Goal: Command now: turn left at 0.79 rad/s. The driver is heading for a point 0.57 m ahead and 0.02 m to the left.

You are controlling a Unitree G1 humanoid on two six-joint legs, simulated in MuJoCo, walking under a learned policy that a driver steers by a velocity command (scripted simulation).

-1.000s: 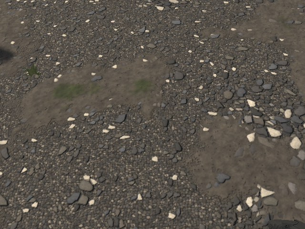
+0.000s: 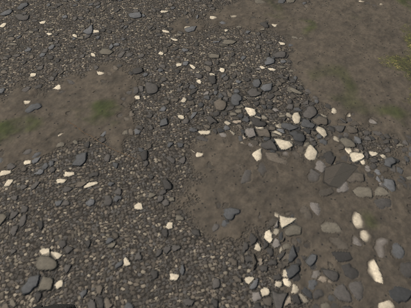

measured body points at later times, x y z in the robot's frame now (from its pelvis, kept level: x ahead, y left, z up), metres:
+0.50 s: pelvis +0.03 +0.02 +0.00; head +0.04 +0.03 +0.45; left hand +0.07 +0.32 -0.11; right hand +0.29 -0.16 -0.07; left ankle +0.01 +0.11 -0.73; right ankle +0.07 -0.11 -0.72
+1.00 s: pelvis +0.12 +0.05 +0.00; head +0.16 +0.05 +0.45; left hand +0.34 +0.32 -0.08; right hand +0.25 -0.26 -0.07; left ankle +0.19 +0.14 -0.73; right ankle +0.04 -0.08 -0.67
